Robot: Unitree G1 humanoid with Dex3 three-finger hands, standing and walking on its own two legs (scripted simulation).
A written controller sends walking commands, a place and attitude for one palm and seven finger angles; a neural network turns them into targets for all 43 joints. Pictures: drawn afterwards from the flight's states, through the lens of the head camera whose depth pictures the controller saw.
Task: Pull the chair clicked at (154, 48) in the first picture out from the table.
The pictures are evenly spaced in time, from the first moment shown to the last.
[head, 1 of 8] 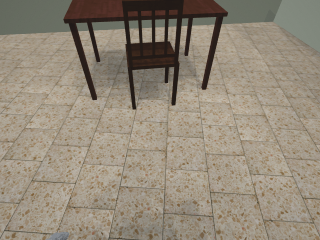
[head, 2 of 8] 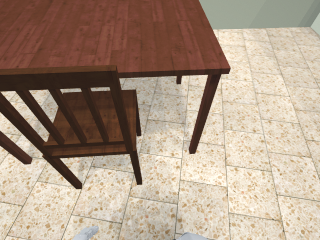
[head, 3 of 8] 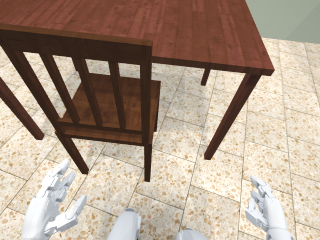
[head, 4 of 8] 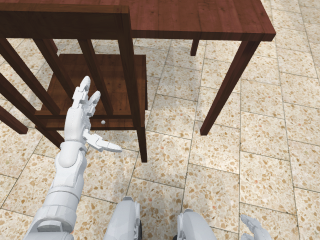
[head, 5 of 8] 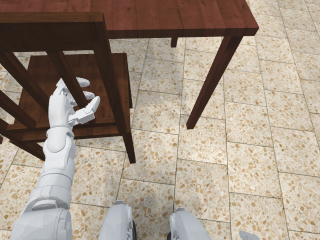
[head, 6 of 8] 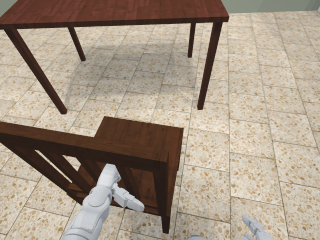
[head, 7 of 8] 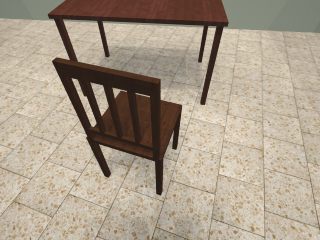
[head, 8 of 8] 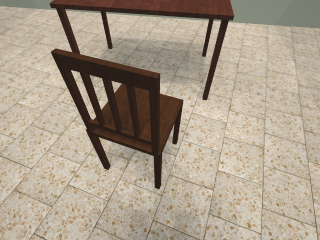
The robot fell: no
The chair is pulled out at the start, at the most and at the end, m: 0.00 0.64 0.64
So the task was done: yes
